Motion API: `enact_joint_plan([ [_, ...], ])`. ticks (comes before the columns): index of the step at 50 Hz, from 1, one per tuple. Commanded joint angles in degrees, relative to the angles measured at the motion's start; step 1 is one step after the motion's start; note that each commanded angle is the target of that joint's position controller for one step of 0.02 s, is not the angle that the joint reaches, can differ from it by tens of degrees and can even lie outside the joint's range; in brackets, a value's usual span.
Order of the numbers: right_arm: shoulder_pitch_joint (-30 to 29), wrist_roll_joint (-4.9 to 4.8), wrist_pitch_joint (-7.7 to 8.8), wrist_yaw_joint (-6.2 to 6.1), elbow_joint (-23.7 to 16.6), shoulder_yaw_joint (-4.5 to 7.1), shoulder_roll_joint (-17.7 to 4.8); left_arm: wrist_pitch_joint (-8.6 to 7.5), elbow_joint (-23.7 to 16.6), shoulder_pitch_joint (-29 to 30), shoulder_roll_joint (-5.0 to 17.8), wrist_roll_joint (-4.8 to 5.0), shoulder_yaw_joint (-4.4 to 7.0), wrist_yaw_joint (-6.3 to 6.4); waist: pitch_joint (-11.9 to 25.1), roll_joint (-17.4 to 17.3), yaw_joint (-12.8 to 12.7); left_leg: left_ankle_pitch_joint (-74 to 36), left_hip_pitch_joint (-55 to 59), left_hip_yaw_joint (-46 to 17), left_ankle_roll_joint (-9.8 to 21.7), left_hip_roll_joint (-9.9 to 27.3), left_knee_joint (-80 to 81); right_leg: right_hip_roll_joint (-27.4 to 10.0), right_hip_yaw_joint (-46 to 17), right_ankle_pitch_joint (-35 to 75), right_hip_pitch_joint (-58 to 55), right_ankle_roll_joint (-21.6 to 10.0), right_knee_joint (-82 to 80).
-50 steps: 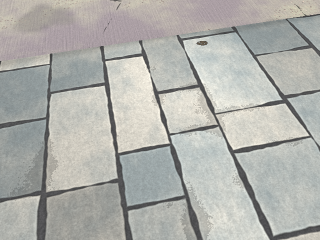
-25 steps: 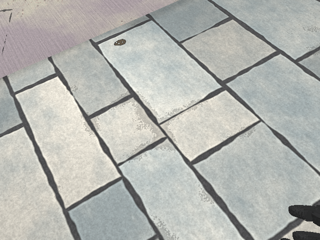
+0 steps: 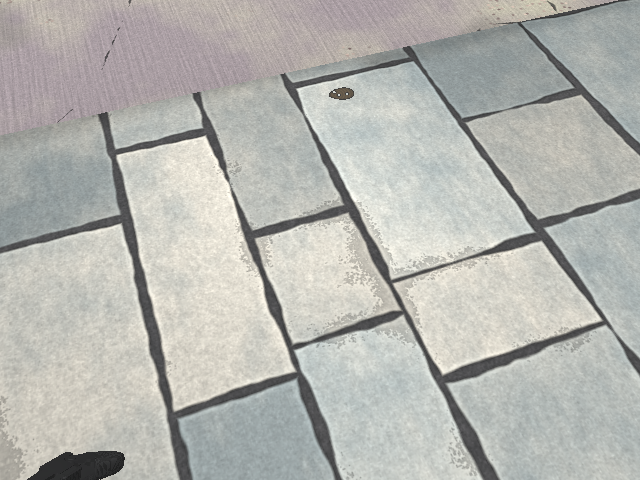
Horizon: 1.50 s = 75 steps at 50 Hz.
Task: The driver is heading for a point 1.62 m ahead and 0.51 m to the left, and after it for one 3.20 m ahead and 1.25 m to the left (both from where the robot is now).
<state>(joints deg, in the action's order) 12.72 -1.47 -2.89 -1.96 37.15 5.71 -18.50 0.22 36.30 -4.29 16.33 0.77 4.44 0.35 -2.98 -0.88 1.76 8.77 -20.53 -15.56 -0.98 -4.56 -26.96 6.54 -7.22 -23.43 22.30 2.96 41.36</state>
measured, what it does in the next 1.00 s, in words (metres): walks ahead, turning left: right foot, then left foot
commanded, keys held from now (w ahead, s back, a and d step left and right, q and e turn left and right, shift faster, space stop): q+shift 0.64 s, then shift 0.12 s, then e+shift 0.04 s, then w+e+shift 0.20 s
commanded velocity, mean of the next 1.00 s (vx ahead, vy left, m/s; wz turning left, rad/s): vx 0.07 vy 0.00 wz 0.68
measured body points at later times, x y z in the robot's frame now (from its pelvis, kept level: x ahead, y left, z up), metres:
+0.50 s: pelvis +0.01 +0.01 +0.00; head +0.06 +0.03 +0.45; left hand +0.00 +0.33 -0.10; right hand +0.30 -0.15 -0.09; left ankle -0.03 +0.14 -0.71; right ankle +0.02 -0.12 -0.74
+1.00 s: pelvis +0.07 +0.07 +0.00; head +0.08 +0.07 +0.45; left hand -0.01 +0.36 -0.10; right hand +0.36 -0.04 -0.09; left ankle -0.03 +0.13 -0.74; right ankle +0.17 -0.03 -0.71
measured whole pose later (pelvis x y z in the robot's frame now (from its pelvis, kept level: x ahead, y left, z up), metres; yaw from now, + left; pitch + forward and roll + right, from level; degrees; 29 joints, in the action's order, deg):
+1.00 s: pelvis +0.07 +0.07 +0.00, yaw +39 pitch +3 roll +0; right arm 11.9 -0.2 2.6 0.2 37.6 2.0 -16.2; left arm -1.3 42.0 -14.7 16.9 2.1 3.0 -1.6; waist 3.5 -0.5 -0.1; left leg 16.6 -10.5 -1.1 1.6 -1.0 -23.9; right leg -2.7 1.0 -17.7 25.8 -1.6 44.5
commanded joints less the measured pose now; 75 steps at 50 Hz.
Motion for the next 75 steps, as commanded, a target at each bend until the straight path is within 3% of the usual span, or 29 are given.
enact_joint_plan([
  [1,-2.92,-0.44,0.07,-0.32,-5.4,3.08,-9.9,-1.63,-2.26,-2.63,3.91,0.3,1.27,-0.48,11.18,-11.65,-1.63,-5.99,9.51,-16.67,9.56,10.14,6.12,0.92,0.99,4.95,-4.72,-0.42,-11.64],
  [3,-4.06,-1.11,0.15,-0.4,-5.98,2.54,-8.39,-1.86,-0.33,-6.6,6.19,0.15,2.43,-0.13,11.1,-10.28,-3.41,4.02,2.66,-15.31,6.32,6.69,3.5,-3.36,0.44,13.54,-15.42,-2.48,-22.69],
  [4,-0.6,-0.54,0.01,-0.22,-5.52,1.59,-5.23,-1.53,-0.83,-6.94,9.44,-0.66,3.14,0.33,12.72,-1.64,-1.64,19.86,-4.88,-9.71,3.6,1.94,-5.96,-14.78,-9.56,10.89,-22.79,-6.86,-24.87],
  [5,-0.24,-0.59,0.68,0.1,-7.12,1.71,-4.95,-1.24,-1.55,-4.19,12.45,-3.59,3.38,0.08,9.65,15.04,0.32,26.52,-14.87,1.11,1.09,-4.48,-20.22,-26.12,-24.68,13.28,-18.98,-14.48,-27.84],
  [6,0.29,0.28,1.35,0.35,-6.43,3.06,-9.83,-1.89,-3.0,-0.7,9.97,-4.42,2.85,0.15,6.36,12.26,1.19,23.62,-16.64,2.14,-0.84,1.29,-30.91,-29.11,-24.03,16.59,-14.73,-16.86,-28.12],
  [8,1.98,0.38,0.6,0.38,-3.59,3.59,-10.6,-2.0,-4.11,3.45,5.42,-2.65,1.5,1.29,4.41,5.62,1.76,15.9,-16.11,5.18,-2.49,3.13,-38.45,-21.59,-10.99,16.75,-12.57,-13.41,-25.98],
  [11,0.55,-0.1,0.02,0.99,-4.75,2.22,-7.04,-1.5,-3.26,1.06,5.34,-1.93,0.94,2.55,3.07,6.55,-0.47,10.38,-19.97,10.24,-4.85,6.06,-44.7,-19.08,-1.36,25.18,-14.24,-14.05,-25.32],
  [20,-6.17,0.1,-0.06,3.01,-9.35,0.16,-3.6,-0.02,-0.68,-3.8,10.65,-1.67,2.91,1.47,5.87,8.69,-4.48,9.14,-15.22,16.99,-5.28,10.43,-25.4,-24.1,9.22,35.73,-22.02,-15.71,-23.63],
  [26,-2.95,-0.3,-2.08,4.04,-8.56,1.78,-4.86,-0.95,1.09,-2.13,10.76,1.57,3.73,-0.47,7.58,9.16,-0.56,5.32,1.43,21.86,1.52,6.53,-4.83,-24.99,16.95,37.52,-19.32,-8.93,-12.29],
  [27,2.22,0.03,-1.9,3.14,-6.8,3.08,-7.13,-1.12,2.37,-4.25,8.98,1.59,3.34,-0.8,9.45,4.94,1.74,-2.23,11.35,20.25,4.26,4.51,1.23,-21.88,19.68,35.9,-14.11,-5.5,-3.35],
  [28,7.82,-0.01,-1.45,1.89,-6.51,5.48,-15.01,-1.44,0.72,-4.39,6.96,-0.32,2.69,-0.91,10.24,-8.44,3.26,-28.2,25.71,3.17,9.65,14.6,3.55,-16.05,21.78,10.91,3.82,-0.38,13.97],
  [29,4.78,2.02,-0.13,2.03,-8.59,5.69,-20.52,-2.08,-3.96,-2.33,3.67,-2.74,1.24,-0.67,16.22,-19.41,-0.21,-33.81,30.81,-19.47,22.36,26.34,2.62,-7.96,12.87,-17.2,20.3,2.42,27.18],
  [30,4.2,2.17,1.66,3.03,-8.87,4.54,-15.2,-1.92,-3.16,1.93,7.62,-2.53,2.17,-0.27,17.67,-8.84,3.83,-27.44,28.01,-15.6,22.44,25.77,5.13,-8.85,4.29,-15.01,21.81,1.88,31.91],
  [31,2.85,1.66,2.64,2.94,-7.82,3.66,-13.62,-1.95,-3.75,3.55,8.0,-1.18,2.19,0.11,13.43,-7.64,2.15,-21.04,23.72,-10.89,19.45,22.58,6.37,-9.08,3.11,-9.48,21.88,0.29,30.79],
  [33,-4.01,-0.2,2.23,1.78,-8.43,2.45,-10.25,-1.55,-1.87,0.47,9.16,-1.78,2.66,1.44,8.71,-4.83,-1.94,-15.59,16.36,-4.33,14.5,17.8,6.61,-10.45,2.68,-0.53,20.02,0.04,24.89],
  [34,-6.12,0.39,1.99,1.22,-9.24,1.86,-9.51,-1.26,-0.8,-1.18,9.17,-1.95,2.67,1.39,9.36,-5.86,-2.99,-19.51,12.58,-2.02,14.08,16.51,6.32,-9.69,3.52,2.23,15.8,0.55,25.06],
  [40,-5.08,1.63,1.89,0.11,-6.97,0.2,-7.44,-0.48,1.29,-3.56,5.22,-0.94,0.57,0.85,11.89,-7.02,-1.83,-21.26,11.69,2.3,13.48,14.7,4.36,-9.02,5.12,7.48,8.33,2.53,12.67],
  [41,-3.64,1.54,2.06,0.28,-6.02,-0.28,-6.31,-0.54,1.72,-4.17,4.8,-0.61,0.1,0.23,12.85,-7.34,-0.82,-7.1,11.56,2.33,13.42,14.63,6.67,-9.73,6.04,8.94,6.8,2.07,9.92],
  [44,-0.64,1.81,3.75,1.66,-3.96,0.02,-9.69,-1.35,-0.14,-0.8,7.08,1.36,0.15,-1.33,6.09,-11.28,2.23,26.09,9.6,-5.28,13.92,18.63,14.37,-10.42,6.76,8.91,10.01,-1.19,5.38],
  [50,1.62,0.83,7.16,2.03,-0.99,0.1,-9.1,-3.61,-1.21,-1.73,5.8,1.6,-0.5,-2.35,0.54,-7.32,2.4,25.57,18.73,-2.65,12.36,23.43,17.06,-12.68,5.94,3.84,18.11,-6.63,2.27],
  [54,-1.03,0.34,7.36,2.58,-1.02,0.68,-9.37,-3.5,-0.91,-5.4,4.75,1.81,-1.09,-2.72,0.23,-3.92,-0.15,22.31,15.18,5.57,10.46,22.32,16.77,-13.07,9.92,3.97,10.42,-8.42,-0.41],
  [57,-5.86,1.33,7.09,2.39,-2.26,-0.21,-6.36,-3.23,4.55,-20.66,7.17,1.32,0.5,-2.13,3.43,2.5,-7.79,10.69,1.94,18.99,6.52,15.09,-0.39,-6.16,17.01,5.83,-12.69,-10.22,-3.61],
  [58,-8.8,2.24,7.63,2.08,-4.33,-1.35,-3.13,-3.49,7.21,-32.95,13.34,1.12,2.87,-1.68,5.83,13.89,-13.15,-0.74,-10.32,24.94,2.8,9.67,-27.22,-11.14,2.4,-2.33,-25.57,-14.72,-9.89],
  [59,-10.59,2.49,9.37,2.14,-8.99,-2.73,1.02,-4.71,5.77,-34.81,18.81,1.11,3.28,-2.25,6.11,27.19,-10.88,20.38,-32.41,16.86,-0.4,-1.34,-46.37,-20.44,-33.61,-16.99,-34.9,-23.89,-26.24],
  [61,-12.95,-0.87,12.76,3.65,-9.19,-2.13,-4.42,-5.82,2.09,-29.11,11.57,0.26,1.33,-2.52,4.79,10.88,-10.02,14.94,-43.1,9.3,2.99,4.82,-51.42,-25.13,-38.2,-18.89,-38.12,-23.66,-30.03],
  [63,-11.91,1.35,13.51,3.74,-7.9,-2.33,-3.52,-5.1,0.82,-25.67,9.94,0.29,0.55,-2.19,1.72,1.44,-6.7,7.62,-36.53,9.32,2.79,7.68,-41.72,-21.54,-28.51,-10.29,-28.99,-21.7,-28.83],
  [66,-11.95,1.93,12.12,4.29,-7.03,-1.67,-3.98,-4.3,0.58,-22.8,7.0,0.47,-0.81,-0.56,-2.1,3.48,-3.94,0.62,-29.06,11.22,0.08,6.81,-30.46,-16.33,-18.6,2.94,-20.33,-19.42,-30.9],
  [71,-23.79,1.42,12.12,4.98,-10.51,-3.24,0.38,-3.75,4.16,-25.2,7.48,1.14,-0.52,1.69,-4.75,6.14,-6.7,-13.96,-13.36,16.4,-2.37,0.91,-8.45,-11.15,-10.97,16.59,-6.88,-16.11,-32.83],
  [75,-24.74,-0.42,12.41,4.54,-11.72,-1.39,-3.6,-4.0,6.48,-25.36,7.43,2.04,-0.02,2.06,-2.64,9.35,-5.34,-15.19,-4.38,13.27,-0.97,1.13,-0.14,-13.57,-13.93,28.47,-13.81,-13.0,-29.37],
])
Keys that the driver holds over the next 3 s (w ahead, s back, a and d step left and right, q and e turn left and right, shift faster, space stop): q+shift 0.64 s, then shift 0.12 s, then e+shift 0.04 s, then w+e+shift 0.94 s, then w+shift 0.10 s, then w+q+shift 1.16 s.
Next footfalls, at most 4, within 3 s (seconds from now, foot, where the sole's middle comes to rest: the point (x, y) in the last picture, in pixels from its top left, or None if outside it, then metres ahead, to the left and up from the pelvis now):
0.06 right None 0.06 -0.11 -0.78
0.54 left None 0.00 0.15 -0.78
1.14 right None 0.26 0.00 -0.78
1.58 left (165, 380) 0.65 0.34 -0.78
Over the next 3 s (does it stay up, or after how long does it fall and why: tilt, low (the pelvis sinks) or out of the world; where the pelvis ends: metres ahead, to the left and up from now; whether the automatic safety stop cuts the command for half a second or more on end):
stays up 1.76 0.24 -0.11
